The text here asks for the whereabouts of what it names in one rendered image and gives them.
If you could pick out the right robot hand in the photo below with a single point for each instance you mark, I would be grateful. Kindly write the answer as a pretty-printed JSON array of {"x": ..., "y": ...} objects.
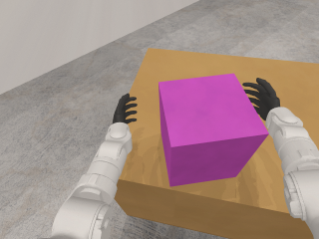
[{"x": 266, "y": 97}]

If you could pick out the carton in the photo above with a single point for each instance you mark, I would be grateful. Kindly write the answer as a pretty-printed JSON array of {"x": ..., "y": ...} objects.
[{"x": 209, "y": 128}]

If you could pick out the left robot hand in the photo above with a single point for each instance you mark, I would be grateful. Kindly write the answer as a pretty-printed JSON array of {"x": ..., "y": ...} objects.
[{"x": 120, "y": 114}]

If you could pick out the robot left upper arm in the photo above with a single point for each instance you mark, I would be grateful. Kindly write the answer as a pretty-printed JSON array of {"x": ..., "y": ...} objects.
[{"x": 83, "y": 218}]

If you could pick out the left robot forearm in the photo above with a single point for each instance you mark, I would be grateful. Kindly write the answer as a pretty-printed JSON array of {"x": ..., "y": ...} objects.
[{"x": 100, "y": 181}]

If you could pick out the pedestal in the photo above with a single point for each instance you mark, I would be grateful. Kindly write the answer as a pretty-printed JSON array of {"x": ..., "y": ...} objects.
[{"x": 249, "y": 206}]

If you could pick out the robot right upper arm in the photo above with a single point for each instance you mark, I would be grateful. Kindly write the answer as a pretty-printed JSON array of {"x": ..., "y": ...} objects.
[{"x": 301, "y": 193}]

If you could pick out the right robot forearm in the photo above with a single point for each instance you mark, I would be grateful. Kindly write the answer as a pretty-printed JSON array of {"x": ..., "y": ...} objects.
[{"x": 292, "y": 142}]

